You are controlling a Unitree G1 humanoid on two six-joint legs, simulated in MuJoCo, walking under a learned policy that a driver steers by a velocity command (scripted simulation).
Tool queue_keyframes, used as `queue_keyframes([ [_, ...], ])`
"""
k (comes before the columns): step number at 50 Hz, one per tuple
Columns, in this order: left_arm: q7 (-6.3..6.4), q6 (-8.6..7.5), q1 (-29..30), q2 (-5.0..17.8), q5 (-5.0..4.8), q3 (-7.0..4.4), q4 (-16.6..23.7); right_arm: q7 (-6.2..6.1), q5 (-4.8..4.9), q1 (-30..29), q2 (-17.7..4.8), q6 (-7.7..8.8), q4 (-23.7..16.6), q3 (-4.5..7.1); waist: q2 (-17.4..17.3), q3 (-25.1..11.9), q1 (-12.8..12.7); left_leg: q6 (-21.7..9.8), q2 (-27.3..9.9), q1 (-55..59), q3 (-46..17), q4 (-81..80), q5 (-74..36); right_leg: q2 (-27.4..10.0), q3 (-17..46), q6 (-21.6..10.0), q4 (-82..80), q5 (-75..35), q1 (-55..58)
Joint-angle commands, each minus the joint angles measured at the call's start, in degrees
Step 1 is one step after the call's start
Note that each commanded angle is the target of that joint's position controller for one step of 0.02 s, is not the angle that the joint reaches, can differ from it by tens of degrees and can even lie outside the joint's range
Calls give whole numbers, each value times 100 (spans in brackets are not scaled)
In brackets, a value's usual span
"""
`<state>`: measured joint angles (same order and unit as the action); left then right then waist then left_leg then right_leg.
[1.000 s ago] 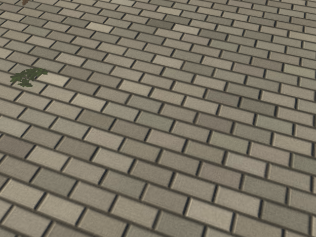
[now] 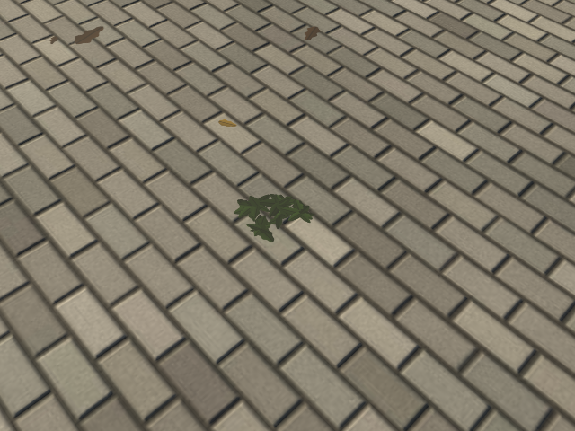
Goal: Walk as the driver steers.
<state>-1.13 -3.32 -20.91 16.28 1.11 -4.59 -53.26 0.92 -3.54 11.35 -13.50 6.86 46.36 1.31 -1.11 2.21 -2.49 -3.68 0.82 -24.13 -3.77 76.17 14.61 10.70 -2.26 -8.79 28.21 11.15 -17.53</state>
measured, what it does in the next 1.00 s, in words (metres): walks ahead, turning right: left foot, then right foot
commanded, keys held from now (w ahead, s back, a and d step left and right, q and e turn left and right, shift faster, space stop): w+e+shift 0.38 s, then w+shift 0.24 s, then w+q+shift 0.38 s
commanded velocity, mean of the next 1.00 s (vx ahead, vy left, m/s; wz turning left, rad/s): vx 1.00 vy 0.00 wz -0.30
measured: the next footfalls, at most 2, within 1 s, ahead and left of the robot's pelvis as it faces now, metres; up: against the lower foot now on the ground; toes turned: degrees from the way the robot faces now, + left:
left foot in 0.28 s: +0.49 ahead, +0.14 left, +0.00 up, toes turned -17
right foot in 0.72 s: +0.76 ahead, -0.23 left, +0.00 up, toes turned -29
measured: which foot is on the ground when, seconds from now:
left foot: up 0.00-0.26, down 0.28-0.72, up 0.74-1.00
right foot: down 0.00-0.30, up 0.32-0.70, down 0.72-1.00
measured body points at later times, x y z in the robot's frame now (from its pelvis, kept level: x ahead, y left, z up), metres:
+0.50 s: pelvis +0.45 +0.02 +0.01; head +0.47 +0.01 +0.46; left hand +0.71 +0.22 -0.08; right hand +0.37 -0.27 -0.10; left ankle +0.45 +0.15 -0.73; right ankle +0.41 -0.08 -0.63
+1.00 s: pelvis +0.86 -0.19 +0.01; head +0.87 -0.19 +0.46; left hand +0.93 +0.09 -0.12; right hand +0.90 -0.48 -0.11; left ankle +1.02 -0.10 -0.64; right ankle +0.73 -0.21 -0.73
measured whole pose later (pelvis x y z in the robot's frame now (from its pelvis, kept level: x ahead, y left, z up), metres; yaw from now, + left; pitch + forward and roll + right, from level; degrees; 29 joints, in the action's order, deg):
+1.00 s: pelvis +0.86 -0.19 +0.01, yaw -18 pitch +0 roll -2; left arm -0.8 -6.7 -26.6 16.6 0.9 -3.1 -51.7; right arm 3.1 -0.7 11.5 -16.6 1.1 45.9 2.6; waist -2.0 0.9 -1.7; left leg -5.1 -6.6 -44.7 1.5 63.6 2.9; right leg 3.4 -12.3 -3.1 14.8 18.1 3.7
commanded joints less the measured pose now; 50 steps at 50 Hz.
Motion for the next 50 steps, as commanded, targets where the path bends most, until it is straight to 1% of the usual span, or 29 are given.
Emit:
queue_keyframes([
  [1,40,-241,-148,377,-64,-12,246,34,-155,-46,-380,-86,-686,-38,-93,132,455,265,-551,-1389,-213,-597,247,-1692,3059,-1061,-1848,702,331],
  [5,34,-318,-327,564,-88,-74,440,144,36,-1509,-311,-108,-1326,-222,52,604,144,586,-547,-674,306,-2942,-1188,-1260,2382,-786,-2350,-198,-805],
  [7,-8,-308,-520,689,-156,-134,449,171,118,-1792,-225,-109,-1421,-265,237,432,-91,578,-306,-9,462,-3703,-2036,-1154,2236,-523,-2221,-1185,-691],
  [10,4,-256,-809,784,-194,-177,432,84,158,-1949,-390,-101,-1545,-224,403,142,-278,504,-104,106,423,-4420,-2029,-1283,2344,-318,-1607,-2453,486],
  [12,62,-227,-827,926,-162,-209,444,-13,155,-1507,-689,-66,-1455,-93,430,-320,-64,404,128,801,377,-4850,-1354,-1321,2389,-96,-600,-3698,1100],
  [13,51,-229,-713,1118,-147,-250,468,-82,169,-799,-898,-27,-1289,12,412,-802,327,324,167,1659,385,-4963,-1037,-1215,2295,10,374,-4044,1102],
  [14,16,-261,-428,1154,-152,-270,570,-188,136,248,-1187,13,-1069,142,406,-1334,887,194,-271,3033,61,-4776,-715,-1004,2230,96,1649,-3395,349],
  [15,24,-327,-212,516,-131,-109,798,-323,-8,1633,-1674,-1,-900,324,-244,-2236,1367,21,-1681,4419,-1213,-4699,1235,-761,1761,53,3454,-1060,-549],
  [16,42,-297,-710,29,-447,55,1186,-268,-122,1326,-1986,-43,-887,404,-2120,-2994,768,-597,-3078,5310,-4374,-5744,2415,-340,1101,224,4984,1686,-2147],
  [17,115,-166,-418,411,-285,48,1043,-206,-63,827,-1463,-108,-953,409,-1316,-2185,715,-623,-2768,4603,-4249,-5947,3091,-961,886,143,5341,1119,-2843],
  [18,67,-98,123,527,-142,12,1036,-171,1,526,-881,-114,-974,273,-559,-1388,790,-494,-2422,3841,-3130,-5932,2381,-1154,761,171,5116,676,-2906],
  [19,-6,-52,394,441,-75,13,1088,-143,-12,505,-691,-112,-833,225,-92,-850,710,-422,-2206,3132,-2320,-6046,1180,-1309,719,219,4892,524,-2781],
  [20,-97,-3,719,311,67,32,1205,-146,0,660,-599,-85,-631,192,-51,-548,649,-327,-1890,2668,-1697,-6148,405,-1439,743,221,4713,496,-2680],
  [21,-173,68,632,142,111,73,1298,-128,28,778,-552,-30,-456,171,-383,-442,456,-319,-1811,2404,-1353,-6180,14,-1492,754,252,4626,519,-2614],
  [23,-240,163,872,-52,127,160,1498,-34,170,965,-355,85,-189,130,-443,-262,291,-284,-1673,2184,-818,-6333,-766,-1545,775,263,4473,498,-2784],
  [27,-352,131,1644,118,151,276,1951,12,193,787,-617,186,-53,166,-337,249,65,-266,-1377,1579,379,-6992,-1661,-1447,661,315,3005,-605,-2681],
  [31,-460,51,2432,178,109,394,2159,9,256,1298,-1074,160,231,204,-60,602,252,-269,-1345,1470,1107,-7643,-3145,-1083,-287,72,1293,-1236,-1269],
  [33,-352,19,2264,358,181,361,2094,-52,264,1641,-1400,65,437,226,-317,235,53,-315,-1445,2283,1139,-6734,-6002,-730,-556,-75,993,-620,-667],
  [34,-270,0,1621,524,228,291,1926,-100,252,1656,-1593,-6,500,246,-521,-222,-333,-301,-1511,2426,1095,-5699,-6903,-605,-472,-158,908,-257,123],
  [35,-164,-11,389,706,244,185,1537,-142,283,1515,-1700,-82,495,253,-574,-844,-953,-262,-1445,2092,1046,-4245,-6906,-576,-269,-231,568,-248,1522],
  [36,-37,-20,-543,1122,347,28,1252,-138,298,1475,-1520,-90,387,203,-453,-1415,-1317,-235,-1149,886,937,-2454,-5154,-1237,435,-247,595,271,3124],
  [37,68,-67,-602,1710,431,-82,1216,-38,298,1958,-468,-92,121,16,1220,-2098,-574,-203,-283,-867,670,-184,1368,-3133,2722,-175,361,1308,4465],
  [38,89,-52,-677,1679,306,-127,1339,-84,523,1974,-835,-98,-16,104,1049,-2859,-645,-304,-1,-1581,-198,868,1212,-3744,4682,-350,-697,1783,4499],
  [39,91,-81,-243,1238,222,-57,1210,-106,475,1242,-1063,-121,-101,175,379,-1590,-482,-325,-384,-1945,-176,646,348,-3291,3625,-200,-938,1597,3478],
  [40,69,-146,99,906,182,18,1147,-55,440,1086,-850,-126,-98,121,326,-738,-245,-280,-565,-1863,-46,252,-11,-3073,2847,-182,-1167,1002,2480],
  [41,47,-204,329,699,185,52,1106,-10,394,1109,-720,-194,26,107,208,-411,-11,-218,-727,-1595,-65,0,-135,-2818,2248,-65,-1382,564,1842],
  [43,49,-300,301,389,89,134,971,98,280,1409,-469,-410,196,99,427,-177,316,-125,-883,-1141,-46,-209,-209,-2597,1376,78,-1742,151,1091],
  [45,26,-414,214,273,-48,146,787,167,248,950,-352,-549,43,129,412,181,404,-94,-982,-1591,18,-361,-345,-2473,698,229,-2004,-497,1038],
  [50,41,-515,106,164,-20,193,576,311,302,-321,-203,-525,-475,39,456,548,402,-228,-707,-1707,782,-1787,-1866,-1885,-1056,626,-2191,-2795,967],
])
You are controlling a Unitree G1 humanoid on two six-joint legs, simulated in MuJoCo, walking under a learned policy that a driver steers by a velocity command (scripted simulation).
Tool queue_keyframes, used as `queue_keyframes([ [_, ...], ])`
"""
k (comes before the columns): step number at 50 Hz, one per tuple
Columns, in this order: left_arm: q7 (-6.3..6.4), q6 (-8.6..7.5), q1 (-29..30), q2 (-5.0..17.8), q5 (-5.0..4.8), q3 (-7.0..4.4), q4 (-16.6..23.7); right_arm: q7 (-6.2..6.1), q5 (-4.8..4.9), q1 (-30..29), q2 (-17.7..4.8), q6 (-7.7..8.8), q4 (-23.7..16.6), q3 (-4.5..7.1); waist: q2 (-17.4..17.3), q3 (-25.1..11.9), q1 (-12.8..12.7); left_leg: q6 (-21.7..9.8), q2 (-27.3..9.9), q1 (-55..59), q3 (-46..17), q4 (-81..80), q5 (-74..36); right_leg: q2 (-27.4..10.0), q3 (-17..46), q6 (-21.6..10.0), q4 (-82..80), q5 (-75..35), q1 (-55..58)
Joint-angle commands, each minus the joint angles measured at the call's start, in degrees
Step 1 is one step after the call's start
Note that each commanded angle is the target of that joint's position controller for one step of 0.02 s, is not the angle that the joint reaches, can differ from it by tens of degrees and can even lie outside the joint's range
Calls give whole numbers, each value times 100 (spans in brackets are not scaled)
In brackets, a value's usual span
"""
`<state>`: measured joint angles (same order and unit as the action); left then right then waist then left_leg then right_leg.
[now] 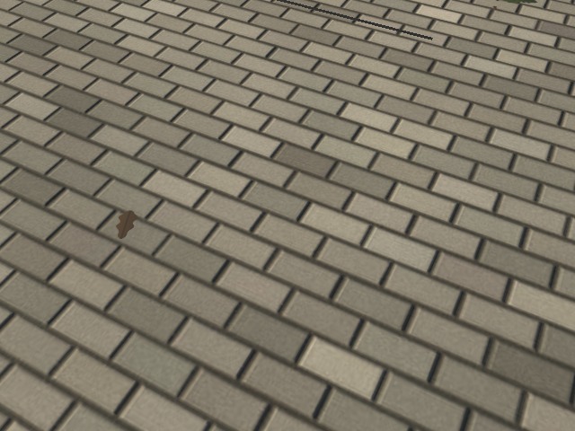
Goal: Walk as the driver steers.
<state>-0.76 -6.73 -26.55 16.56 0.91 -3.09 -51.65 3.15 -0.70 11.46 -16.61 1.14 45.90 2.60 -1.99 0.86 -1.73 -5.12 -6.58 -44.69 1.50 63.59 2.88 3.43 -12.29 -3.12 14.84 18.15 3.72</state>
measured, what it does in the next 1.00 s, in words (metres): walks ahead: left foot, then right foot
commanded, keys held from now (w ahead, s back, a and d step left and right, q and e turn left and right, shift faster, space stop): w+q+shift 0.22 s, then w+shift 0.10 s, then w+e+shift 0.58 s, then w+shift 0.10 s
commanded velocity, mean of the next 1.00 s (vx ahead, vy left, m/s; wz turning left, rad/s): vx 1.00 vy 0.00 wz -0.05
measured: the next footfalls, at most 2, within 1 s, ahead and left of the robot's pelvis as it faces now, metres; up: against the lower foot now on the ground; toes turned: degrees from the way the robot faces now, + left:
left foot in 0.18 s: +0.36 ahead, +0.06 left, +0.00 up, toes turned +14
right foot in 0.64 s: +0.83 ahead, +0.08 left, +0.00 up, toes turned +9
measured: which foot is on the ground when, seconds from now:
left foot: up 0.00-0.16, down 0.18-0.62, up 0.64-1.00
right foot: down 0.00-0.14, up 0.16-0.62, down 0.64-1.00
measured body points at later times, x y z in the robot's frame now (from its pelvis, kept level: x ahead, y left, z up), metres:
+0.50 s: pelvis +0.46 +0.07 +0.00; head +0.49 +0.08 +0.45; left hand +0.61 +0.33 -0.09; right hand +0.52 -0.20 -0.13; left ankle +0.32 +0.05 -0.73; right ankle +0.74 -0.03 -0.67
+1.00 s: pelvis +0.96 +0.13 +0.00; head +1.00 +0.12 +0.45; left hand +0.90 +0.41 -0.12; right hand +1.24 -0.06 -0.05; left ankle +1.19 +0.29 -0.69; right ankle +0.79 +0.07 -0.73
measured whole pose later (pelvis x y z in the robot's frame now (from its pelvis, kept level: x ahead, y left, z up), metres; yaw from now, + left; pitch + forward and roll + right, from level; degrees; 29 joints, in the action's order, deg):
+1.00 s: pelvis +0.96 +0.13 +0.00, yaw -5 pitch +3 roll +1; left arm -0.9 -4.6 -29.4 16.5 -0.7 -3.9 -50.7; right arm 1.7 -2.6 -3.5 -13.7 4.6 32.9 -3.4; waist -0.4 1.1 -8.3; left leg 0.4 -4.6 -39.8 -2.4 32.8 -5.5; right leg 8.2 13.6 -8.6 12.5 19.9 6.5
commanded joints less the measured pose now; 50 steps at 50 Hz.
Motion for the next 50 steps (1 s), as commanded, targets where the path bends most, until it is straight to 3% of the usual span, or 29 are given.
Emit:
queue_keyframes([
  [1,59,-163,739,166,8,61,402,124,68,-421,53,30,-399,-87,373,554,295,-160,276,634,526,-899,-893,-953,-319,179,-917,-3883,-1038],
  [2,85,-191,613,405,-33,38,389,175,22,-624,148,61,-614,-147,516,763,374,-264,219,850,635,-1542,-1027,-1218,-412,236,-808,-4762,-1072],
  [4,199,-153,407,666,-58,-3,297,184,-45,-691,-49,68,-629,-123,538,631,443,-443,686,1328,1078,-2067,-1082,-1344,-531,340,-304,-6784,-443],
  [5,279,-79,490,874,-17,-58,361,165,-24,-346,-231,50,-520,-74,672,301,648,-508,902,1786,1150,-2150,-851,-1441,-479,363,132,-7462,-153],
  [7,389,126,972,1249,84,-173,539,95,-23,1480,-727,15,-50,136,877,-620,1622,-739,1243,3633,959,-2101,-193,-1667,-297,297,2391,-8551,-289],
  [8,357,222,1331,1307,126,-209,668,-17,-11,2692,-1005,5,322,308,666,-1060,2140,-970,1202,4967,471,-2404,281,-1611,-139,192,4339,-7600,-1022],
  [9,193,236,1425,815,148,-117,623,-157,94,2457,-1167,-17,368,431,-254,-556,1819,-1175,921,5281,-132,-2745,687,-574,-76,162,6650,-2050,-2254],
  [10,152,118,1075,-5,252,130,1087,-173,43,1855,-1562,-76,244,484,-1236,-381,813,-1617,215,5822,-1963,-2375,-888,9,535,312,8429,1161,-4300],
  [11,109,-33,948,139,115,207,1617,-210,-29,1615,-1808,-106,-26,553,-1204,-1464,665,-2469,-608,6544,-4369,-4153,1505,-29,1607,301,8536,1026,-5290],
  [12,109,-137,1242,495,149,193,1529,-258,-74,1432,-1317,-87,-120,482,-31,-734,655,-2108,-805,5845,-4745,-5151,2708,-388,1738,232,7925,520,-5532],
  [13,100,-128,1293,591,146,167,1437,-280,-73,1161,-971,-42,-77,391,612,-141,328,-1761,-696,4824,-4263,-5264,2660,-683,1686,232,7270,61,-5180],
  [14,114,-40,1310,510,242,199,1418,-295,-31,1037,-838,47,-53,327,813,134,90,-1599,-497,3980,-3757,-5222,2030,-865,1651,302,6891,7,-4774],
  [17,7,329,1300,212,306,312,1376,-312,26,941,-616,384,5,197,798,405,-178,-1323,159,2382,-2382,-5505,1210,-1305,1469,525,5567,-230,-3813],
  [20,-84,383,2148,152,84,339,1559,-198,69,1304,-663,554,114,219,463,584,291,-707,615,2897,-1122,-5753,-673,-1296,1001,284,4057,-1695,-4056],
  [23,-153,306,2924,-40,-16,401,1736,-173,110,1814,-567,652,259,178,217,610,760,-228,545,3672,-573,-5949,-2231,-1024,544,-69,2554,-2824,-3906],
  [25,-183,286,2913,30,-93,367,1649,-226,30,1803,-680,669,310,162,99,455,748,-50,369,4499,-213,-6064,-3077,-700,481,-268,2072,-3076,-3828],
  [27,-190,228,2895,220,-57,302,1613,-334,-31,1800,-774,681,368,141,-162,353,622,132,116,5141,88,-5735,-4946,-321,327,-438,1767,-2830,-3591],
  [29,-182,247,2297,536,-28,179,1392,-505,-172,1599,-989,574,347,182,-490,-154,164,300,-107,5714,259,-4864,-6513,142,247,-540,1742,-2273,-3012],
  [31,-136,317,44,939,-65,-32,673,-623,-341,929,-1191,402,157,251,-596,-1025,-966,409,-221,5370,436,-2222,-7330,381,373,-727,1879,-1718,-1209],
  [32,-64,363,-1285,1140,-48,-190,329,-638,-296,293,-1323,359,-3,301,-268,-1242,-1812,413,179,4229,612,350,-5998,1,956,-1103,1566,-1292,33],
  [33,-13,438,-1231,1305,-21,-231,114,-494,-353,284,-178,507,-259,8,1375,-988,-1028,403,1126,1528,248,2465,1803,-884,2324,-1430,2462,-1712,1405],
  [34,-25,471,-520,1464,56,-299,327,-377,-6,795,-130,619,-672,-94,2129,-1776,-364,579,1437,-372,-619,3504,2673,-1857,5791,-2575,848,45,2398],
  [35,-19,466,-61,1072,43,-298,591,-370,-108,435,-485,721,-690,-156,662,-1219,-462,387,892,-569,-982,2889,1808,-1880,5883,-2327,35,749,1751],
  [37,-6,432,180,695,-6,-215,490,-309,-243,-27,-560,737,-783,-185,-487,-170,8,385,476,65,-818,1746,1369,-1423,4804,-1835,-244,86,-223],
  [39,51,311,223,650,-53,-150,424,-253,-416,-2,-400,477,-914,-272,-409,241,390,585,244,518,-693,1131,1519,-939,4112,-1663,-439,-329,-1477],
  [41,12,191,249,812,-88,-187,475,-217,-410,-399,-332,317,-1175,-351,-111,516,404,727,110,819,-383,117,1440,-600,3638,-1629,-711,-660,-2386],
  [43,14,158,196,831,-98,-224,513,-155,-291,-1163,-268,328,-1488,-421,116,714,170,834,144,1192,-127,-1133,442,-348,3365,-1469,-876,-1376,-2854],
  [47,-31,152,-343,893,-221,-294,371,-138,-157,-1728,-114,372,-1630,-475,437,319,-403,659,498,1798,119,-2734,-1201,-334,3143,-980,-628,-3330,-1848],
  [50,58,135,-477,883,-148,-277,241,-197,-186,-1778,-251,431,-1645,-402,554,75,-450,390,716,2076,142,-3509,-1033,-553,3041,-753,-45,-4839,-624],
])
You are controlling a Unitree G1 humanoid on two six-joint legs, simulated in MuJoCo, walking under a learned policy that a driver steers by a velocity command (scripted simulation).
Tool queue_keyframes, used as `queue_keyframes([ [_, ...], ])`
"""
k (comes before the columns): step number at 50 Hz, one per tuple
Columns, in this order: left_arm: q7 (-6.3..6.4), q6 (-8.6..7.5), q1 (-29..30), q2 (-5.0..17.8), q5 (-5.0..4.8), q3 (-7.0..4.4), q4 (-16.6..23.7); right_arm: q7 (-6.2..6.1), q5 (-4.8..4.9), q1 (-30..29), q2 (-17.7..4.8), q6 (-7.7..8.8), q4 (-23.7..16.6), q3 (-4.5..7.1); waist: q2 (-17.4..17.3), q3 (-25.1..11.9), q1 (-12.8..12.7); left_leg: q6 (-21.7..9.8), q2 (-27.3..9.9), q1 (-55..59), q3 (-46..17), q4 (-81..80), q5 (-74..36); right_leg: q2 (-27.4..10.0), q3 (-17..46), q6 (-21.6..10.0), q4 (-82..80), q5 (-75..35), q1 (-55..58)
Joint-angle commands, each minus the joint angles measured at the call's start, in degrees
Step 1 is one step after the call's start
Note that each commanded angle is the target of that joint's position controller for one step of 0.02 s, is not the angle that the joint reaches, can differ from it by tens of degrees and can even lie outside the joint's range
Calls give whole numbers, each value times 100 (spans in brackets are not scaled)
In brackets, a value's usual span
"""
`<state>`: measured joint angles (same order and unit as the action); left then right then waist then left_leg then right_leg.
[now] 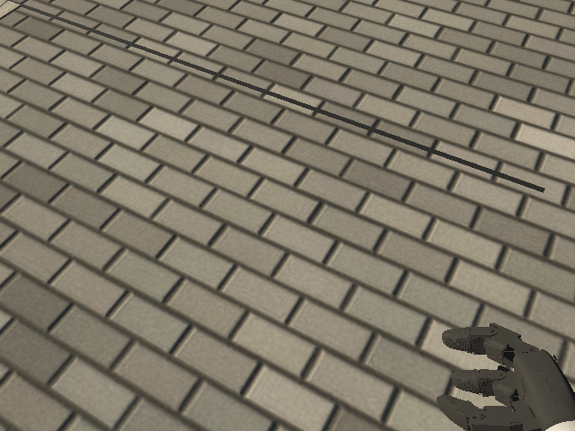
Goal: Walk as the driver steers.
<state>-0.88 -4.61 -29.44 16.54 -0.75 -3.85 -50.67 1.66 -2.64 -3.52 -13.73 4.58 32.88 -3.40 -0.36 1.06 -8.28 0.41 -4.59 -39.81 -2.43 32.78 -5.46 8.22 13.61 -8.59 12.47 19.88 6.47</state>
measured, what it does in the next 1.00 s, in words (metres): walks ahead, turning left: left foot, then right foot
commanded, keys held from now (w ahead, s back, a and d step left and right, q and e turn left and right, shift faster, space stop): w+shift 0.30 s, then w+q+shift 0.18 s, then q+shift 0.52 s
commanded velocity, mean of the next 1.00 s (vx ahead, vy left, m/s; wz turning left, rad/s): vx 0.69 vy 0.00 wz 0.34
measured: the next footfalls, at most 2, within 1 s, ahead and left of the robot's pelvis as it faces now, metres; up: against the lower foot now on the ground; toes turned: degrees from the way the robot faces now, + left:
left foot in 0.08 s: +0.28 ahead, +0.15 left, +0.00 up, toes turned -3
right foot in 0.50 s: +0.67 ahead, -0.12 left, +0.00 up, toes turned -3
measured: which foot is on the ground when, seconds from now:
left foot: up 0.00-0.06, down 0.08-0.48, up 0.50-0.86, down 0.88-1.00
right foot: down 0.00-0.08, up 0.10-0.48, down 0.50-0.88, up 0.90-1.00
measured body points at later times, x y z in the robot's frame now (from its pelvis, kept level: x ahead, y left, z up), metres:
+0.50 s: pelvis +0.49 +0.01 -0.02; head +0.52 +0.00 +0.43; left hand +0.79 +0.18 -0.06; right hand +0.35 -0.24 -0.14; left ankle +0.25 +0.15 -0.72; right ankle +0.63 -0.11 -0.74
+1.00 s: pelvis +0.80 +0.04 -0.02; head +0.85 +0.07 +0.43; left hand +0.90 +0.35 -0.12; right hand +1.04 -0.19 -0.10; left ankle +0.89 +0.11 -0.73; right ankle +0.77 -0.14 -0.62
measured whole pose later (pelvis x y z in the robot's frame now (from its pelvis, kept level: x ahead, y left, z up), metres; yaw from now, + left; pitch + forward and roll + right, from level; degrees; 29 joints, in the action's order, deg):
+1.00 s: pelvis +0.80 +0.04 -0.02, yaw +23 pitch +0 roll -1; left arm 0.6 -3.0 -1.7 16.0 -0.2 -2.2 -40.6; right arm 2.2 0.5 11.5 -19.3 0.6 36.2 5.3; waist 0.7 6.8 2.3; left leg -7.7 8.0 -27.9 -0.3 34.1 6.3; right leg 1.9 4.6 2.4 76.7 29.0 -25.4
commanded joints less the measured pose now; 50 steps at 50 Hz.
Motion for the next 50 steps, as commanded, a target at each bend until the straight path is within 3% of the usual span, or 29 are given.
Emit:
queue_keyframes([
  [1,100,-93,-165,1050,61,-228,130,-97,1,96,-735,106,-242,293,493,-266,400,-266,689,2013,536,-488,217,-1153,468,-108,762,-5888,-544],
  [3,105,-109,348,1330,182,-285,219,-253,79,2009,-1213,144,295,543,546,-1214,1499,-496,450,3921,296,-431,925,-1088,273,61,2970,-5837,-894],
  [4,115,-155,549,876,252,-172,377,-373,-29,3277,-1566,133,527,699,133,-1925,1990,-642,-494,5258,-671,-58,2588,-871,-47,40,4779,-4267,-1857],
  [5,58,-158,-384,91,-134,40,588,-302,-105,3202,-2025,117,665,855,-2389,-2914,1232,-1663,-2184,6902,-4302,-1004,3398,49,-629,422,6998,383,-3859],
  [6,129,-100,1,502,38,68,440,-197,-63,2767,-1505,52,551,857,-1122,-2297,1340,-1680,-1872,6460,-4665,-1428,4298,-413,-581,265,7268,208,-4813],
  [8,37,-83,1318,553,188,69,712,-141,-49,2373,-814,95,766,727,197,-684,1323,-1419,-1310,4716,-2918,-1676,3065,-801,-648,249,6614,-389,-4899],
  [11,-119,66,1607,192,324,183,1004,-143,26,2716,-488,212,1274,624,-267,-137,900,-1189,-863,3692,-1860,-1985,1960,-998,-578,304,5992,-117,-4743],
  [17,-334,34,3071,126,354,420,1764,-75,253,2711,-753,323,1468,670,-245,596,759,-1025,-258,2369,-355,-3091,679,-1264,-1416,492,3080,-1906,-4027],
  [19,-367,9,3290,97,273,458,1796,-59,313,2910,-1062,341,1530,738,-253,600,829,-1076,-409,2174,-388,-3425,-272,-1034,-1659,491,2588,-2473,-2980],
  [22,-184,-9,2978,517,331,305,1688,-74,300,3159,-1463,297,1674,805,-276,69,639,-937,-516,3456,-278,-2232,-2951,-681,-1714,378,2115,-1933,-2354],
  [24,9,-29,1145,856,413,105,1140,-132,250,3123,-1601,195,1730,825,-385,-975,-270,-758,-264,2971,-166,429,-2903,-681,-1555,307,2024,-1276,-212],
  [25,139,-63,326,1306,583,-31,1034,-129,235,3210,-1094,186,1609,709,89,-1577,-445,-676,132,1978,-20,2376,-974,-1934,-365,229,1926,-88,891],
  [26,148,-71,343,1632,738,-117,1110,-174,519,4030,-89,129,1420,506,1505,-2611,205,-502,726,368,38,4707,3555,-3902,2492,-394,1389,-459,2114],
  [27,131,-18,529,1281,472,-90,1197,-257,395,3307,-887,49,1324,686,673,-2399,54,-542,557,12,-145,5075,3143,-3643,2627,-378,1101,-1683,1529],
  [28,110,-66,987,835,402,31,1126,-269,363,2753,-914,8,1235,730,457,-1401,261,-502,319,-158,-137,4720,2696,-3322,1276,-265,1246,-3262,713],
  [30,95,-103,1235,369,314,130,963,-195,253,2634,-669,-138,1317,733,365,-498,588,-402,104,122,-17,4214,2668,-2705,-269,33,1000,-4934,-510],
  [31,88,-191,1763,384,96,56,1067,-239,588,2782,-535,-148,1143,790,1342,-576,814,-178,-142,117,-227,4381,2622,-2662,-655,-152,950,-5172,-631],
  [33,107,-223,2269,121,20,77,1047,-241,607,2576,-486,-332,983,808,970,-255,1084,-39,-293,170,-151,3812,2720,-2647,-1123,-141,549,-4554,-1291],
  [35,208,-187,2834,318,10,8,1115,-195,491,2039,-334,-376,658,757,611,247,1217,45,-272,336,164,2553,2205,-2536,-1708,-33,174,-4429,-2116],
  [38,377,-116,2773,724,-41,-137,1042,56,345,2143,-346,-337,718,775,567,-276,1178,-61,202,1632,686,838,75,-2011,-2598,222,542,-4244,-2034],
  [42,352,18,2858,1053,-306,-252,1081,170,330,2705,-1058,-486,669,1084,512,-732,1640,-610,704,2720,977,537,512,-2169,-2628,476,2159,-5440,-1454],
  [43,308,56,2939,991,-295,-236,1124,114,333,3325,-1365,-496,787,1248,279,-973,2010,-828,841,3638,918,230,292,-2038,-2616,650,3295,-4906,-1790],
  [44,234,80,2767,586,-146,-126,1094,3,376,3347,-1536,-486,845,1308,-585,-581,1939,-993,716,4112,398,-249,-485,-1499,-2483,936,4743,-1458,-2620],
  [45,137,80,2132,55,202,5,1186,-71,306,2480,-1959,-455,480,1284,-2255,-313,1003,-1735,-207,4411,-1597,-28,-3921,-426,-2249,1276,7013,2287,-4076],
  [46,77,22,1255,535,77,9,1298,37,1,2112,-2113,-288,-61,1231,-1885,-2210,765,-2891,-1462,5284,-4327,-1041,-2153,-171,-706,1295,7832,2013,-4639],
  [47,64,4,1793,1040,-34,-79,1334,109,140,1775,-1885,-246,-299,1227,-777,-2116,993,-2652,-1333,5048,-4257,-1461,-393,-420,-452,1137,7597,1461,-4682],
  [48,116,38,2271,1036,1,-99,1456,92,308,1569,-1652,-239,-300,1170,-182,-1362,913,-2274,-1021,4327,-3765,-1509,460,-577,-476,1077,7039,961,-4852],
  [49,200,109,2440,923,113,-83,1404,34,412,1434,-1427,-259,-315,1093,249,-1111,811,-1995,-779,3745,-3390,-1475,617,-776,-437,1072,6596,730,-4650],
  [50,235,173,2465,902,149,-93,1417,-41,393,1341,-1405,-299,-354,1090,164,-937,704,-1861,-587,3193,-3068,-1425,262,-812,-403,1062,6139,604,-4339],
])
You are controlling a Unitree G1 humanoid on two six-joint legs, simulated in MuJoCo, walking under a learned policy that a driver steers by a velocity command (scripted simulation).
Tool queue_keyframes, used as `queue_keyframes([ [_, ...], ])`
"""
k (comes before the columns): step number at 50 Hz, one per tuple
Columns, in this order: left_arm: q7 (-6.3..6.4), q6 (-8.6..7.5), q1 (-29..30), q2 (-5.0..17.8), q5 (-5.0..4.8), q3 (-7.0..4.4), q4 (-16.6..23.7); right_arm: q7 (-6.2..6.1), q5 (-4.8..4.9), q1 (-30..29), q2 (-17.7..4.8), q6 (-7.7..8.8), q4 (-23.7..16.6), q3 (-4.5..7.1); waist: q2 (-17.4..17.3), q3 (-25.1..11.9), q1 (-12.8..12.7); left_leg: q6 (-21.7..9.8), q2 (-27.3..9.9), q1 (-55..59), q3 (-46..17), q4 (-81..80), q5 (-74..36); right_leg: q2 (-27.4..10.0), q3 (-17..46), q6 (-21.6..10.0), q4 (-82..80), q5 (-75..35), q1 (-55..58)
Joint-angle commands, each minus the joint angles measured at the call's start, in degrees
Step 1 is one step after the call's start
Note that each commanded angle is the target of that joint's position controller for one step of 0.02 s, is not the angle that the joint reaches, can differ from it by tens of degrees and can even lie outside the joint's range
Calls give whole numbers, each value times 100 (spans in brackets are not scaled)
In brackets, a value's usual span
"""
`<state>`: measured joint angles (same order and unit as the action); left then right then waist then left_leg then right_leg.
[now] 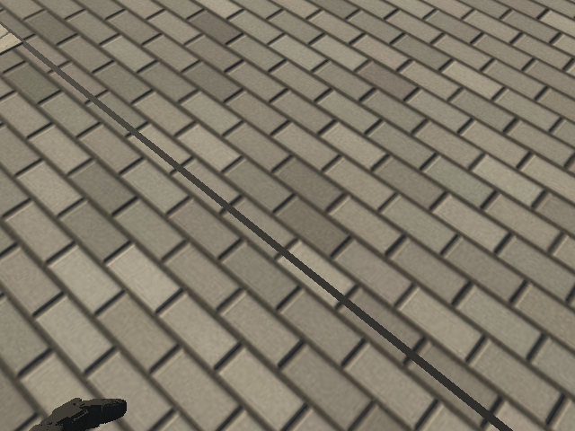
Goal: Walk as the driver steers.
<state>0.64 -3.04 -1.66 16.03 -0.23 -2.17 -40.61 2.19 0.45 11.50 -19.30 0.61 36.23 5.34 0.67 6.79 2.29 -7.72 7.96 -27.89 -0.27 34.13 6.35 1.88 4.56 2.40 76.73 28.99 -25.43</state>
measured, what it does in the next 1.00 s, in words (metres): walks ahead, turning right: right foot, then left foot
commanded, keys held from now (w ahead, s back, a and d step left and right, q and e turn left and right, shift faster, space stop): q+shift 0.06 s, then shift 0.12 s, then e+shift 0.54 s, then shift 0.20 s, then q+shift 0.08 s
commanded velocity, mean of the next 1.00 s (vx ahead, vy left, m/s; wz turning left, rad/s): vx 0.03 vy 0.00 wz -0.18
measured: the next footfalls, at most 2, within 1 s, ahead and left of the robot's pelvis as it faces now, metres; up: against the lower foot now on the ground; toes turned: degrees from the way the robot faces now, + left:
right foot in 0.34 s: +0.19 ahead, -0.19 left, +0.00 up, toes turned +11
left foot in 0.70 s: +0.14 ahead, +0.04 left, +0.00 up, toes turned -15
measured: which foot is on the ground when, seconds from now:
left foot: down 0.00-0.38, up 0.40-0.68, down 0.70-1.00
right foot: up 0.00-0.32, down 0.34-0.70, up 0.72-1.00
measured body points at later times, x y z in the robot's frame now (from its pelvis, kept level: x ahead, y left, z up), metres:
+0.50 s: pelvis +0.10 -0.08 +0.02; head +0.12 -0.09 +0.47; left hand +0.19 +0.22 -0.08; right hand +0.32 -0.31 -0.06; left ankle +0.08 +0.03 -0.67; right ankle +0.15 -0.20 -0.71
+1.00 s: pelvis +0.10 -0.06 +0.03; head +0.13 -0.05 +0.48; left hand +0.33 +0.16 -0.07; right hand +0.14 -0.35 -0.07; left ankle +0.10 +0.05 -0.71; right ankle +0.05 -0.22 -0.67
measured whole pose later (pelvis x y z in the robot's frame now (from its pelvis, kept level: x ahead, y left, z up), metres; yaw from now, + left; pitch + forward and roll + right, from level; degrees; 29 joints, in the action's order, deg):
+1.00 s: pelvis +0.10 -0.06 +0.03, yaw -15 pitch +2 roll -1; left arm 1.7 2.5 -8.5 17.2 -0.1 -4.5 -38.0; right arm -1.1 -0.1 12.7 -13.5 -0.1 40.2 3.1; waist 1.8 1.3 2.0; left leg -1.6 -0.1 -11.6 -0.3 24.8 14.8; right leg -0.3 5.7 6.2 47.8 23.0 -23.9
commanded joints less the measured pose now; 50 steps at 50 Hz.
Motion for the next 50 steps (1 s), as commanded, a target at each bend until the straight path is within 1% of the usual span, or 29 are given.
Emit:
queue_keyframes([
  [1,72,79,-248,944,105,-280,411,-168,38,-216,-820,42,-745,216,-10,-1437,-392,-902,-1612,1651,-2950,-1567,-1227,-177,472,-25,-703,-352,-827],
  [3,57,97,-182,655,113,-229,372,-303,11,-184,-868,-53,-777,254,-56,-1481,-389,-761,-1322,1456,-2536,-1373,-2075,-28,321,81,-1517,-525,-596],
  [5,63,124,-232,508,69,-189,284,-432,8,-84,-869,-149,-788,256,-67,-1773,-324,-709,-1380,1631,-2414,-1174,-2560,6,279,242,-1899,-844,-585],
  [8,90,215,-153,464,17,-175,263,-515,-14,-132,-677,-277,-813,177,-355,-1804,-206,-518,-1297,1426,-2312,-1123,-1757,-81,229,348,-2237,-1373,-423],
  [11,113,248,-147,486,22,-173,263,-483,-126,-239,-394,-322,-823,41,-689,-1611,-104,-435,-1336,1287,-2222,-1130,-909,-281,89,325,-2519,-1477,-244],
  [14,23,171,-176,341,44,-88,267,-360,-238,-241,123,-257,-651,-202,-763,-1516,-23,-398,-1486,1135,-2086,-1048,-703,-518,-10,157,-3283,-1523,520],
  [16,-76,105,-267,403,5,-116,294,-277,-219,-291,-69,-192,-531,-176,-873,-1217,-121,-291,-1425,1029,-1901,-939,-531,-330,-260,-44,-4312,-1993,1018],
  [17,-102,82,-177,588,39,-165,383,-271,-188,-80,-219,-154,-440,-121,-801,-1024,-67,-118,-1291,1160,-1864,-871,-294,-302,-152,-189,-4803,-2474,967],
  [18,-110,72,-126,971,96,-251,495,-304,-225,85,-307,-108,-442,-76,-320,-980,91,136,-980,1208,-1638,-452,222,-639,407,-404,-4868,-3663,943],
  [19,-96,97,-167,1298,84,-357,513,-345,-264,336,-329,-92,-440,-32,425,-974,302,414,-446,1162,-951,103,960,-1018,1021,-773,-5085,-3931,870],
  [20,-80,137,-314,1380,15,-424,479,-383,-268,26,-336,-89,-530,-13,1081,-787,152,721,-123,871,-363,635,1287,-1430,1885,-1294,-5540,-3459,732],
  [21,-51,171,-579,1212,12,-408,447,-423,-186,-426,-333,-80,-651,18,1266,-729,-98,833,-85,496,-283,931,1620,-1680,2603,-1591,-5739,-3314,891],
  [22,-9,184,-939,1208,25,-433,402,-434,-120,-816,-299,-95,-746,38,1268,-816,-410,892,-21,31,-412,1687,2400,-1828,2989,-1787,-5833,-3493,1280],
  [23,24,166,-1156,1274,42,-476,403,-420,-92,-904,-254,-120,-766,61,1070,-961,-528,971,-26,-361,-639,2561,2887,-1859,3126,-1874,-5817,-3669,1618],
  [24,74,163,-1073,1317,5,-518,440,-395,-80,-776,-157,-133,-718,56,795,-1094,-416,1017,-130,-546,-804,2984,2763,-1736,2939,-1765,-5662,-3724,1828],
  [26,151,280,-762,1150,-140,-533,540,-382,-50,-778,45,-125,-651,10,551,-1208,-284,1078,-248,-473,-731,2338,2290,-1210,2331,-1313,-5542,-3472,1883],
  [29,206,536,-783,1056,-145,-584,591,-322,36,-865,281,-42,-577,-46,861,-1375,-343,1145,-80,168,-500,927,1909,-800,2284,-1109,-5507,-2979,1796],
  [31,191,591,-811,1117,-133,-635,640,-264,97,-655,164,9,-448,-5,1116,-1461,-340,1103,-23,693,-518,146,1690,-784,2571,-1131,-5588,-2683,1668],
  [34,166,569,-633,1056,-282,-630,724,-272,105,6,-144,46,-139,145,1134,-1457,-38,877,-316,1966,-536,-1559,611,-499,2682,-861,-5484,-1646,995],
  [35,163,576,-898,811,-250,-564,690,-306,40,98,-419,23,-118,218,560,-1592,-160,560,-1202,2828,-1193,-1746,534,-113,2261,-591,-4780,-355,204],
  [36,142,523,-984,612,-238,-527,846,-293,-234,-162,-923,-22,-214,288,-1365,-1365,-399,-262,-2595,2834,-2838,-1923,-6,753,956,-281,-3364,530,-1100],
  [37,127,427,-998,1111,-96,-667,802,-269,-435,-407,-717,53,-328,247,-1230,-1105,-415,-687,-3149,2193,-3180,-1978,-503,232,920,-49,-2102,510,-1247],
  [38,118,432,-1087,1373,-80,-747,649,-303,-368,-768,-388,93,-414,139,-757,-973,-563,-598,-2831,1930,-2539,-1838,-701,111,754,23,-1466,144,-1056],
  [39,139,482,-1225,1273,-65,-733,472,-328,-248,-945,-205,106,-433,78,-485,-890,-612,-364,-2360,1848,-1954,-1714,-639,115,680,87,-1199,-196,-988],
  [40,161,528,-1291,1100,-45,-681,399,-358,-137,-932,-148,102,-397,44,-493,-850,-565,-292,-2166,1938,-1677,-1626,-772,137,639,148,-825,-456,-1101],
  [42,141,532,-1131,849,-71,-566,486,-391,-97,-632,-178,71,-280,3,-603,-762,-398,-439,-2033,1925,-1251,-1551,-1741,171,418,276,-501,-592,-1162],
  [46,132,482,-524,600,-74,-383,753,-421,-101,-47,-330,0,-49,34,-865,-916,-59,-622,-2111,2720,-1118,-1417,-2108,5,295,437,-1717,-647,-1200],
  [49,97,457,-490,160,70,-179,715,-313,-37,-201,-186,4,53,-73,-1118,-1042,-138,-486,-1795,1980,-929,-1378,-1949,-233,-186,398,-3566,-460,450],
  [50,96,447,-467,297,45,-230,699,-276,9,-45,-361,-12,110,-24,-1216,-921,-85,-493,-1759,1881,-1062,-1336,-1954,-51,-374,394,-4009,-628,680],
])
Keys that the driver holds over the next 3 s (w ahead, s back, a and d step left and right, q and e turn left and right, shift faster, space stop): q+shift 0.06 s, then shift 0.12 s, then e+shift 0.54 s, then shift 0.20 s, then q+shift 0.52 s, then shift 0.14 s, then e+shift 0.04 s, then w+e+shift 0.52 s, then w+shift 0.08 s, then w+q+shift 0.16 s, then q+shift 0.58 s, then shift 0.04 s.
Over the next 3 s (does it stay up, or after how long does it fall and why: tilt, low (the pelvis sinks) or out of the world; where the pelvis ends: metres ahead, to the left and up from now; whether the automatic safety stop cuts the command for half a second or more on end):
stays up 0.79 -0.32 0.02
